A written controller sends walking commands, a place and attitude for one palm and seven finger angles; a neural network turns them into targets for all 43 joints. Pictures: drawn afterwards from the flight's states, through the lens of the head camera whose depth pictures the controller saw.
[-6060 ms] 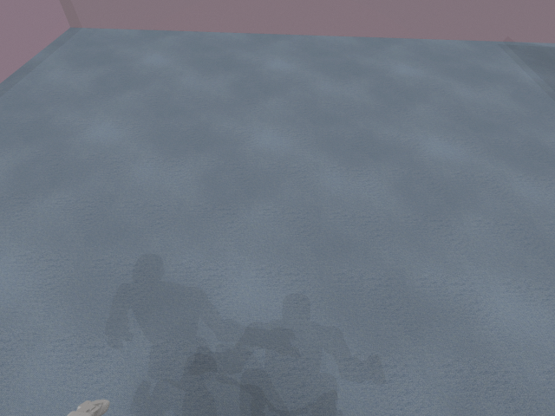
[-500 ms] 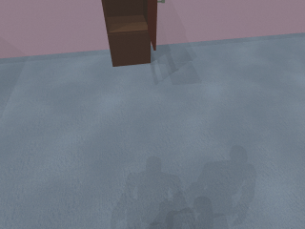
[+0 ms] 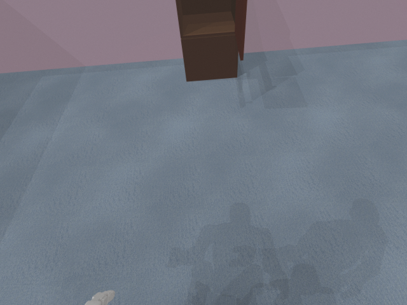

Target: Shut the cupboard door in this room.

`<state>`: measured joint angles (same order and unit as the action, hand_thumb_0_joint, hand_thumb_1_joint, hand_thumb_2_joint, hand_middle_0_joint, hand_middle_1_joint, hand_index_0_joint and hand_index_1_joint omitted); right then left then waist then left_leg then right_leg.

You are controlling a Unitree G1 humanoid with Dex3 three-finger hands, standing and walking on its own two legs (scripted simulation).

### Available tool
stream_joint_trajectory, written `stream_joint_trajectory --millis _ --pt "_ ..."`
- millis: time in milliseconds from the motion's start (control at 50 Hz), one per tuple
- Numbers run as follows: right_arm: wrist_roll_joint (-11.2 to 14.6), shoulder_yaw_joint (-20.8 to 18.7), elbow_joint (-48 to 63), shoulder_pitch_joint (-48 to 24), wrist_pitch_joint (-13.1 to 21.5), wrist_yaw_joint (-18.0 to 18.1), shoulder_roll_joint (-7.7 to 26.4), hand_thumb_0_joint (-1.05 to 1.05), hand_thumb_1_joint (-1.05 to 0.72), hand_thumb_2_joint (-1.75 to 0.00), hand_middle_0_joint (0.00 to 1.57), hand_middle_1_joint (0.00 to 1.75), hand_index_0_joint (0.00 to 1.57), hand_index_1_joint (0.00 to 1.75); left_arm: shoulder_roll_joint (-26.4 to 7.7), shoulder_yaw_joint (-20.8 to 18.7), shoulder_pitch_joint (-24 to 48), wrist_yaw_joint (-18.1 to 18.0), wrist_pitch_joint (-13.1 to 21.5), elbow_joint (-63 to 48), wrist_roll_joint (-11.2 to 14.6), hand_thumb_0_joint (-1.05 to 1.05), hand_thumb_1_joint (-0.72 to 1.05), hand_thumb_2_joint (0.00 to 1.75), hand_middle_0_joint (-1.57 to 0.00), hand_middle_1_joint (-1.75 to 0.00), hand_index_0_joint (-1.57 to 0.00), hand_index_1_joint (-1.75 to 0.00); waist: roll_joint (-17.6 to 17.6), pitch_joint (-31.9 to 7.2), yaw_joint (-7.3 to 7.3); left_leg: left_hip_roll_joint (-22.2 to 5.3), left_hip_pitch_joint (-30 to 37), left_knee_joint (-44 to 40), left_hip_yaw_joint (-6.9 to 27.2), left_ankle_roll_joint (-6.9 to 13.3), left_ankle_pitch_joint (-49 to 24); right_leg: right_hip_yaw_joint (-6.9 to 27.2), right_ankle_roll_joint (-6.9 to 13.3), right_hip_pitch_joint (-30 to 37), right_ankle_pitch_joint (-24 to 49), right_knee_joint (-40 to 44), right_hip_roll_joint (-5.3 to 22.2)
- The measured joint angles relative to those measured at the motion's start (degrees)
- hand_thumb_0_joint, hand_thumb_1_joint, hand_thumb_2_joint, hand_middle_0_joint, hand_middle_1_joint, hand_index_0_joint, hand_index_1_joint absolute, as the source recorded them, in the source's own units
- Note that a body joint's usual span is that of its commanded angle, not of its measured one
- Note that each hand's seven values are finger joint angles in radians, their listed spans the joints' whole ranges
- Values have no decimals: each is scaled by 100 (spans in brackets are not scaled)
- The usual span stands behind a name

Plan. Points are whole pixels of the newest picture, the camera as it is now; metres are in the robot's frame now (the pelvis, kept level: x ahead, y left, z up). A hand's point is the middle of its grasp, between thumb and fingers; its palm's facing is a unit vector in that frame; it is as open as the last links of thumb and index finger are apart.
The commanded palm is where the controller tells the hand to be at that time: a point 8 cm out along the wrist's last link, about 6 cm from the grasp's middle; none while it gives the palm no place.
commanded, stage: stand and wait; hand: left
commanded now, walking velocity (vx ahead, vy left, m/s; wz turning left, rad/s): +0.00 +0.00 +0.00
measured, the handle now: out of the picture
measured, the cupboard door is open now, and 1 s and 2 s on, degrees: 88 88 88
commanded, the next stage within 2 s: turn or walk to find it in 0.06 s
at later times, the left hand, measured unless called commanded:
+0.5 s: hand out of the picture -0.08 +0.21 -0.18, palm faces +0.23 -0.94 -0.24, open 7.4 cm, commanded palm none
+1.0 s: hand out of the picture -0.02 +0.19 -0.14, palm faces +0.36 -0.89 -0.29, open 7.4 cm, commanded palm none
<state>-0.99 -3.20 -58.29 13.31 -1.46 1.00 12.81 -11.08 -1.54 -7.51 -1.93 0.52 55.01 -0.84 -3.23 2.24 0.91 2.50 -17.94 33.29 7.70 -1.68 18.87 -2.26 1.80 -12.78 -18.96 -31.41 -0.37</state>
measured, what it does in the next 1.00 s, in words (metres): steps on the spot, turning left: left foot, then right foot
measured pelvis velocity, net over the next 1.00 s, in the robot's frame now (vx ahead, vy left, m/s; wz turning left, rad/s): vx -0.04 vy -0.03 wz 0.38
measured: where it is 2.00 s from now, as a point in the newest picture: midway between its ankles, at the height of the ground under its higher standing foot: outside the picture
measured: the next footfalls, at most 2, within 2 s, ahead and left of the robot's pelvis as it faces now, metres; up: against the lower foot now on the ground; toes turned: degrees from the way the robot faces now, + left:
left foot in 0.44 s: -0.02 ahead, +0.12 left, +0.00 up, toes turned +12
right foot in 0.88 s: +0.03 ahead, -0.11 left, +0.00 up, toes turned +15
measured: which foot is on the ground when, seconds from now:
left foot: up 0.00-0.42, down 0.44-0.88, up 0.90-1.00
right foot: down 0.00-0.44, up 0.46-0.86, down 0.88-1.00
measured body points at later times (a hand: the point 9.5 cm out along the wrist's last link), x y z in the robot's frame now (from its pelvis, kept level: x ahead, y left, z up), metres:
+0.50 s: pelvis -0.02 +0.02 +0.00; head +0.01 +0.04 +0.44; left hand -0.09 +0.26 -0.16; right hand +0.11 -0.21 -0.14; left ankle -0.05 +0.12 -0.73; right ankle -0.03 -0.09 -0.71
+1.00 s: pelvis -0.04 -0.03 +0.00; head -0.01 -0.05 +0.45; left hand -0.04 +0.24 -0.12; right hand +0.08 -0.26 -0.16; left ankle -0.10 +0.10 -0.66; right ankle -0.01 -0.12 -0.73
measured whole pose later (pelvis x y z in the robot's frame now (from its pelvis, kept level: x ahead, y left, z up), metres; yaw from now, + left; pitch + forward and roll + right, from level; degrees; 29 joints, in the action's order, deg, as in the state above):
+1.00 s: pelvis -0.04 -0.03 +0.00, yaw +22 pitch -1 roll +2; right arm -1.4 -5.2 -56.5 13.4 -4.2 -0.8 14.5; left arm -9.8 -1.7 -9.7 -1.5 -0.7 51.7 -1.2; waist -2.9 3.1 1.4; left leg 2.4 -27.2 60.0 2.6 -1.6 23.7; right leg -5.9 1.3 -13.1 -17.4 -31.0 3.4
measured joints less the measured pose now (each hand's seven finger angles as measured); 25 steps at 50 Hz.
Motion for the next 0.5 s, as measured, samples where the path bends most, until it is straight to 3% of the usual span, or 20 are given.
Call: stream_joint_trajectory --millis 40,100,240,360,420,460,500 --pt "-10 -5 -48 -53 -63 5 28 0 -91 -90 20 30 20 30 53 49 -113 18 8 61 -12 1 91 90 -20 -30 -20 -30 27 -30 6 -47 -101 549 -231 14 445 -35 113 127 -15 70 42" --pt "5 -5 -130 -152 -86 -4 65 0 -91 -90 20 30 19 30 148 114 -270 37 -4 190 -13 1 91 90 -20 -30 -20 -30 53 -2 -7 -188 -178 1172 -479 -9 537 -79 158 315 71 267 67" --pt "46 2 -278 -309 -184 -39 51 0 -91 -90 20 30 19 30 210 73 -598 15 -23 358 -43 1 93 90 -21 -30 -20 -30 149 176 -122 -357 -134 1663 -677 -107 657 -367 185 406 113 365 92" --pt "76 39 -233 -513 -188 -66 -19 0 -91 -90 20 30 19 30 61 -22 -854 -5 -77 475 -83 1 92 90 -21 -30 -20 -30 344 336 -282 -306 137 1065 -892 -81 756 -615 99 257 75 209 232" --pt "74 70 -139 -586 -119 -82 -47 0 -91 -90 20 30 19 30 -55 -69 -958 -6 -131 549 -62 1 92 90 -21 -30 -20 -30 431 342 -291 -306 480 111 -1036 -28 125 -774 -15 128 -43 -50 336" --pt "43 75 -82 -623 -48 -96 -83 0 -91 -90 20 30 19 30 -154 -104 -986 11 -206 573 -26 1 91 90 -21 -30 -20 -30 552 336 -320 -211 561 -161 -1061 206 -128 -761 -168 -66 -263 -482 464" --pt "21 93 -20 -642 -3 -89 -132 0 -91 -90 20 30 19 30 -224 -114 -953 3 -321 587 -26 1 91 90 -21 -30 -20 -30 628 324 -362 -130 541 -131 -1061 357 -66 -488 -339 -382 -864 -1296 472"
